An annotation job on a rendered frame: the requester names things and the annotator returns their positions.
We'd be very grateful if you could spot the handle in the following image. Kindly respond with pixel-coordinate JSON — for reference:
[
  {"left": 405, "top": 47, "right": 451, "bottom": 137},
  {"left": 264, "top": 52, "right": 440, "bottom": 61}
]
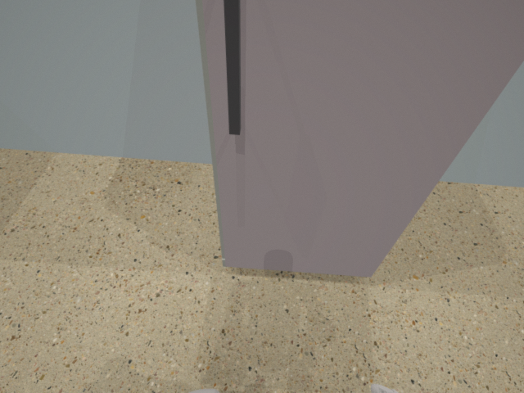
[{"left": 224, "top": 0, "right": 241, "bottom": 135}]

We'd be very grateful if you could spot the fridge door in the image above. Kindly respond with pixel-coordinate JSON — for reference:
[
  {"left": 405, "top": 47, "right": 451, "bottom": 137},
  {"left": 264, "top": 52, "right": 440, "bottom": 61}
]
[{"left": 202, "top": 0, "right": 524, "bottom": 277}]

